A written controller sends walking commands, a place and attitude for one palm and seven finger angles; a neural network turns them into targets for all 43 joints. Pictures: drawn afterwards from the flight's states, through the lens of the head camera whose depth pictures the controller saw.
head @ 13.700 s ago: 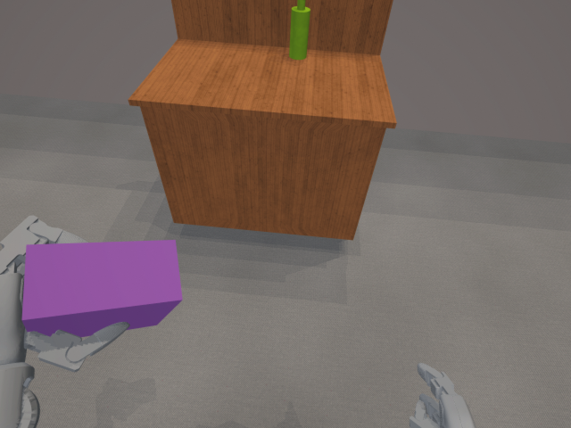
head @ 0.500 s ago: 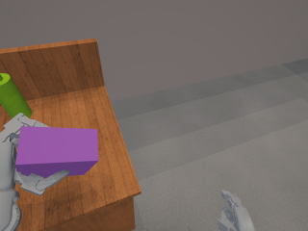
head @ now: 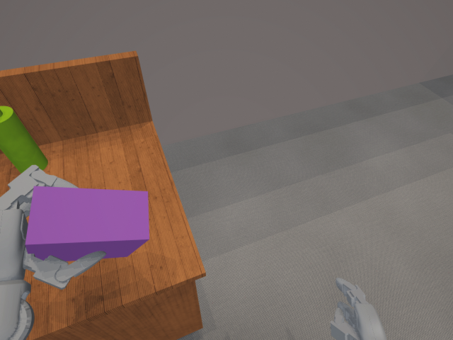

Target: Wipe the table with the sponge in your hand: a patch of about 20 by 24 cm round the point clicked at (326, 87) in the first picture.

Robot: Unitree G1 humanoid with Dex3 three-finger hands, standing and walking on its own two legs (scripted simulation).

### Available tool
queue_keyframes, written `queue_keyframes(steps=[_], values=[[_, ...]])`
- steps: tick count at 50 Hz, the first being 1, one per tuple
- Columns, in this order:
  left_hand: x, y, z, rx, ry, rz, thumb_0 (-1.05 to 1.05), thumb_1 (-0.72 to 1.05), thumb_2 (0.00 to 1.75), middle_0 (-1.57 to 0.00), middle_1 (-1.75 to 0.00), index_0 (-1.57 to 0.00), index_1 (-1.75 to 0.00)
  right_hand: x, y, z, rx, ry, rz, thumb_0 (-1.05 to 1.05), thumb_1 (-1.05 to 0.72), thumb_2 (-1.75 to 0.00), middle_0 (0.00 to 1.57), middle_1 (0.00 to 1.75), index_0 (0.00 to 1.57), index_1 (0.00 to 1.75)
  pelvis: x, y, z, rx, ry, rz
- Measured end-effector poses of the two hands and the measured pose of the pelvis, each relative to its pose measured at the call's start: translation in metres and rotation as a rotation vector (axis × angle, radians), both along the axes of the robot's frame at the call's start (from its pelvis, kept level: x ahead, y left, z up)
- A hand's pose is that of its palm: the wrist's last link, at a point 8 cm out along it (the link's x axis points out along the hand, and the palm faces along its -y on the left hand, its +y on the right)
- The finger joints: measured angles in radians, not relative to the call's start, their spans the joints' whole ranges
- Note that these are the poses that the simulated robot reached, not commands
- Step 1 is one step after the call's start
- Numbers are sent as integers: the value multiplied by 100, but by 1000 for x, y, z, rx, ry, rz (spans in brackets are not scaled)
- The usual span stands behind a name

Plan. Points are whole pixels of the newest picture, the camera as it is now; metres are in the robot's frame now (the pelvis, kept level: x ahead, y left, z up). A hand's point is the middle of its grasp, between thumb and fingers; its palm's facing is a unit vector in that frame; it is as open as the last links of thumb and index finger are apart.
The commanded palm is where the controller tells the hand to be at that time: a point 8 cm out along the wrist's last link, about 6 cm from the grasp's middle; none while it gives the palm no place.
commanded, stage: shuffle to correct the standing spot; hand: left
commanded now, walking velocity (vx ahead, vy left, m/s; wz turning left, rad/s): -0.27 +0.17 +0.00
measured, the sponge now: (106, 227) +0.24 +0.19 +0.13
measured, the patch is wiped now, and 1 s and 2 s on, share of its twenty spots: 0.00 0.00 0.00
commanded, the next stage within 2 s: come to a stop and stand still in 0.32 s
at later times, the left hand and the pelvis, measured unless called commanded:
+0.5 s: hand out of the picture +0.16 +0.31 +0.16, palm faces +0.42 -0.83 -0.37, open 10.7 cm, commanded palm +0.11 +0.33 +0.17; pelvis -0.05 +0.05 +0.00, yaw +0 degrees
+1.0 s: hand out of the picture +0.13 +0.32 +0.17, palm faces +0.32 -0.84 -0.44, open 10.7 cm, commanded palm +0.09 +0.36 +0.17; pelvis -0.08 +0.08 +0.00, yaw -2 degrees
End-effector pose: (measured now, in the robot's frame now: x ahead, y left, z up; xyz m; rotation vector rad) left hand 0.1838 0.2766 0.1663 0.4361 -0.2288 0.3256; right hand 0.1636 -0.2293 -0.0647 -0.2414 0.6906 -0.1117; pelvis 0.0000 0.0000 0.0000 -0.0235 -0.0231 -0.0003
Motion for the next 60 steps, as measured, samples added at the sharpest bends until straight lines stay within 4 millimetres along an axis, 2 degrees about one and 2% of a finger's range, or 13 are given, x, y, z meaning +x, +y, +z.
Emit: queue_keyframes(steps=[5, 10, 16, 20, 28, 33, 37, 40, 43, 49, 52, 56, 60], values=[[-13, 4, 6, 56, -6, -25, -1, -55, 102, -64, -136, -68, -133, 1, 3, -1, -8, -7, 9, 1, -91, -90, 20, 30, 20, 30, -11, 5, -4, -4, 11, 10], [-34, 21, 5, 88, -10, -17, -1, -55, 102, -65, -136, -68, -133, -9, 13, -5, -21, 9, 11, 1, -91, -90, 20, 30, 20, 30, -23, 18, -9, -2, 10, 19], [-54, 54, -2, 92, -17, 42, -1, -55, 102, -65, -136, -68, -133, -28, 37, -8, -31, 20, 19, 1, -91, -90, 20, 30, 20, 30, -34, 36, -12, 3, -9, 19], [-60, 69, 2, 64, -41, 83, -1, -55, 102, -65, -136, -68, -133, -37, 59, -9, -1, 21, 44, 1, -91, -90, 20, 30, 20, 30, -41, 46, -8, -8, -7, 25], [-65, 64, 16, 35, -64, 23, -1, -55, 102, -65, -136, -68, -133, -49, 87, -9, 55, 9, 78, 1, -90, -90, 20, 30, 20, 30, -58, 57, -3, 11, 19, -2], [-70, 69, 17, 16, -97, -28, -1, -55, 102, -65, -136, -68, -133, -63, 84, -9, 48, 44, 19, 1, -90, -90, 21, 30, 21, 30, -65, 68, -5, -1, 5, -39], [-63, 84, 1, 5, -118, -30, -1, -55, 102, -65, -136, -68, -133, -76, 75, -10, -7, 3, -57, 1, -90, -90, 21, 30, 21, 30, -66, 81, -18, 7, -12, -44], [-58, 88, -6, 7, -76, -33, -1, -55, 102, -65, -136, -68, -133, -90, 76, -11, 3, 1, -96, 1, -91, -90, 20, 30, 20, 30, -76, 85, -16, 40, -37, -65], [-62, 84, 1, 41, -52, -57, -1, -55, 102, -65, -136, -68, -133, -104, 82, -11, 21, 6, -86, 1, -91, -90, 20, 30, 20, 30, -82, 85, -12, 28, -38, -42], [-90, 80, 20, 98, -68, -87, -1, -55, 102, -65, -136, -68, -133, -125, 87, -15, 48, 62, -79, 1, -91, -90, 20, 30, 20, 30, -83, 83, -4, 0, -7, -32], [-95, 86, 18, 89, -57, -42, -1, -55, 102, -65, -136, -68, -133, -127, 84, -18, 33, 79, -77, 1, -91, -90, 20, 30, 20, 30, -81, 83, -4, -2, -6, -33], [-91, 94, 6, 45, -32, 45, -1, -55, 102, -65, -135, -68, -133, -121, 80, -22, 39, 74, -67, 1, -91, -90, 20, 30, 20, 30, -79, 77, -4, 4, -19, -25], [-82, 84, -9, -24, 7, 73, -1, -55, 102, -65, -135, -68, -133, -106, 75, -19, 47, 45, -45, 1, -91, -90, 20, 30, 20, 30, -75, 71, -3, 1, -16, -19]])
